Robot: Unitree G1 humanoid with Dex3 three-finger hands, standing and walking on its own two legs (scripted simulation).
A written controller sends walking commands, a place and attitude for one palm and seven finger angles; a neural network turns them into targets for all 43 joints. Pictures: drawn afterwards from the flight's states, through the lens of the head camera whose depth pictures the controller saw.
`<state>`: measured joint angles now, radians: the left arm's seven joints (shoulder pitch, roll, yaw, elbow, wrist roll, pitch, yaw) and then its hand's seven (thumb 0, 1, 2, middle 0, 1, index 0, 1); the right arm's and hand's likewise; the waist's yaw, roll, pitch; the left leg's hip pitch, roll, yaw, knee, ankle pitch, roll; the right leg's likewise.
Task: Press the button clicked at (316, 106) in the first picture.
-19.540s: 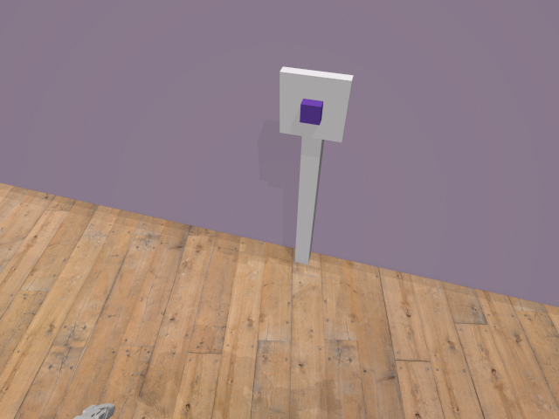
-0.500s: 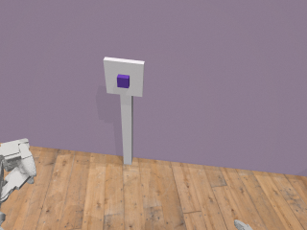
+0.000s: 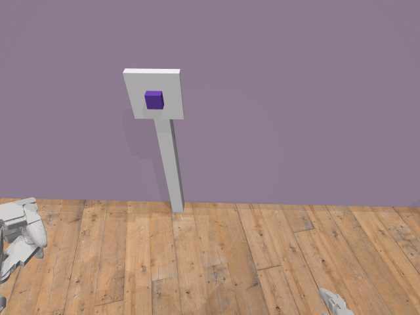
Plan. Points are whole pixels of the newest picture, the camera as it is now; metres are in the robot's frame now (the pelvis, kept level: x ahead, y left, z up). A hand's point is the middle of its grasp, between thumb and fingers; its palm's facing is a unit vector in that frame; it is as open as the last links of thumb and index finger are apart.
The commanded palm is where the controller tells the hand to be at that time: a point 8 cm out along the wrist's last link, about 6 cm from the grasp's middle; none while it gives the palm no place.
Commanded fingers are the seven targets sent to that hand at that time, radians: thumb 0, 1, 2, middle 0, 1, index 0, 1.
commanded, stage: stop stepping back and stand still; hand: left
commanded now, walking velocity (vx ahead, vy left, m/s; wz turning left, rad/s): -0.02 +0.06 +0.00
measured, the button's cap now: (154, 99) +0.76 +0.22 +0.00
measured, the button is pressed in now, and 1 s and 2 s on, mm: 0 0 0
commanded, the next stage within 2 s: let the arm hang, fingers relaxed in 0.04 s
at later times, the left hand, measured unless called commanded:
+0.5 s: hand out of the picture +0.03 +0.22 -0.17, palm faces +0.03 -0.98 -0.21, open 3.6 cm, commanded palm none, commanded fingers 0.00 0.90 0.90 -0.60 -0.74 -0.60 -0.74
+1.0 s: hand out of the picture -0.01 +0.22 -0.17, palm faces +0.04 -0.98 -0.20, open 7.2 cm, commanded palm none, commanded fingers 0.00 0.90 0.90 -0.20 -0.30 -0.20 -0.30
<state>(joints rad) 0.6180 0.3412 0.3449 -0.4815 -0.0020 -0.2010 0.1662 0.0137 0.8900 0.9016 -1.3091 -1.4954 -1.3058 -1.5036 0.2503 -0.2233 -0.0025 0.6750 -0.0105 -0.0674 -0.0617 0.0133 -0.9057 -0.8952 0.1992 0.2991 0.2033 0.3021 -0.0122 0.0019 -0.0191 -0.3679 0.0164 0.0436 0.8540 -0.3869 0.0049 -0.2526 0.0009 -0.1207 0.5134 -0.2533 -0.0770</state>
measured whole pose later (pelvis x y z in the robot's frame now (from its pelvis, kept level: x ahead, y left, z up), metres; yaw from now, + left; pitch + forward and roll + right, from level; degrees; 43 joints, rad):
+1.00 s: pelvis +0.00 +0.05 +0.01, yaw +0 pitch -2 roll +0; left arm 0.28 0.14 0.00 1.14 0.02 0.01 0.03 0.00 0.91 0.90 -0.23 -0.33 -0.22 -0.34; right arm 0.31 -0.12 0.00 1.12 -0.03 0.02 -0.02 0.00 -0.91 -0.90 0.19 0.30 0.20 0.30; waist 0.00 0.02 0.03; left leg -0.22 -0.02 0.07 0.42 -0.18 0.05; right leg -0.20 -0.04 -0.11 0.43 -0.21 -0.01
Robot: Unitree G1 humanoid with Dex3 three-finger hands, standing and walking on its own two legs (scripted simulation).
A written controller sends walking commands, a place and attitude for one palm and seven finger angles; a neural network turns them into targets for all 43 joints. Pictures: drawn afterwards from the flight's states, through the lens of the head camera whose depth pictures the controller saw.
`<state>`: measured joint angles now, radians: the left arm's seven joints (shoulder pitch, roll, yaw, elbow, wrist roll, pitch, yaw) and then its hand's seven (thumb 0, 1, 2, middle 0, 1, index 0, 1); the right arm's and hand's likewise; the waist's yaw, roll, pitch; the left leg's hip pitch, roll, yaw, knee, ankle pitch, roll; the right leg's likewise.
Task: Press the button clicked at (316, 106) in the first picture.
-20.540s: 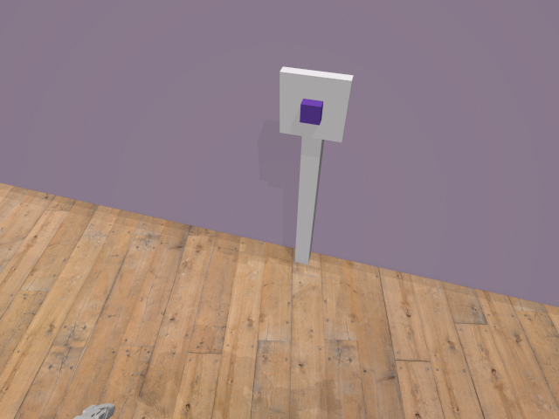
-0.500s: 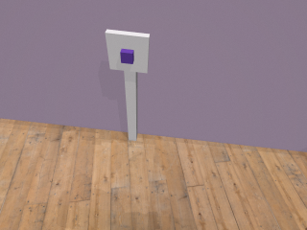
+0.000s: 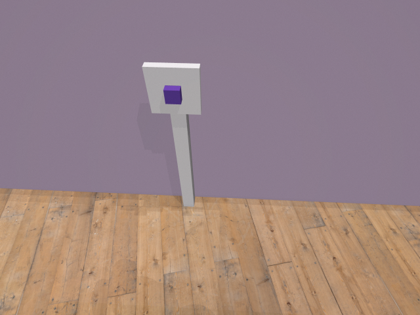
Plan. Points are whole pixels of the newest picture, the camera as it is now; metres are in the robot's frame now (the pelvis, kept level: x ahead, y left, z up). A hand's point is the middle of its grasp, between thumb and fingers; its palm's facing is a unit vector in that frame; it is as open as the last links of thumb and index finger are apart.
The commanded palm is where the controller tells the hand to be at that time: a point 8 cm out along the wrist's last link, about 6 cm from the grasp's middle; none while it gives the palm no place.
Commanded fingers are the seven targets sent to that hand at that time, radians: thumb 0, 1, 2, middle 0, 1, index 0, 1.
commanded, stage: let the arm hang, fingers relaxed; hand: left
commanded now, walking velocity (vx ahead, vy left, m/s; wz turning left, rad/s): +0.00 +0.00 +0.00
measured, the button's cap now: (173, 94) +0.77 +0.17 +0.00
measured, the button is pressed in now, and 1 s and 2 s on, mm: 0 0 0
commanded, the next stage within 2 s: stand and wait in 0.24 s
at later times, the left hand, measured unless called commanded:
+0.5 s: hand out of the picture +0.00 +0.15 -0.17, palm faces +0.03 -0.98 -0.18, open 7.3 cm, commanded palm none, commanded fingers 0.00 0.90 0.90 -0.20 -0.30 -0.20 -0.30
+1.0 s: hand out of the picture +0.03 +0.14 -0.17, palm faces +0.03 -0.98 -0.19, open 7.3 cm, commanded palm none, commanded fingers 0.00 0.90 0.90 -0.20 -0.30 -0.20 -0.30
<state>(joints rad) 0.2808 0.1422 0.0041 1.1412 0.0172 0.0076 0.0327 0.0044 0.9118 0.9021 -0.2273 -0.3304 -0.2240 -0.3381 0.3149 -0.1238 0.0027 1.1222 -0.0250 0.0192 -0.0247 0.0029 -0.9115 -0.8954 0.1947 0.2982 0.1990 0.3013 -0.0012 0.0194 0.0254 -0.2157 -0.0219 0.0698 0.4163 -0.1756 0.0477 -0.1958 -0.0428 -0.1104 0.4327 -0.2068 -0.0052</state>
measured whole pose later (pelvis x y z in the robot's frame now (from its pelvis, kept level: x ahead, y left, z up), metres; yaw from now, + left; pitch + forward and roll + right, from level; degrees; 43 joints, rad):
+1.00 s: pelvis +0.03 -0.02 +0.00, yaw +0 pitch -1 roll +0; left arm 0.25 0.13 0.01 1.16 0.01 -0.01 0.03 0.00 0.91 0.90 -0.20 -0.30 -0.20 -0.30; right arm 0.27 -0.13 0.00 1.16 -0.02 0.00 -0.04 0.00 -0.91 -0.90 0.19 0.30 0.20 0.30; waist 0.00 0.01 0.05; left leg -0.15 0.01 0.06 0.38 -0.21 0.01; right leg -0.12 -0.01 -0.12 0.39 -0.24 -0.03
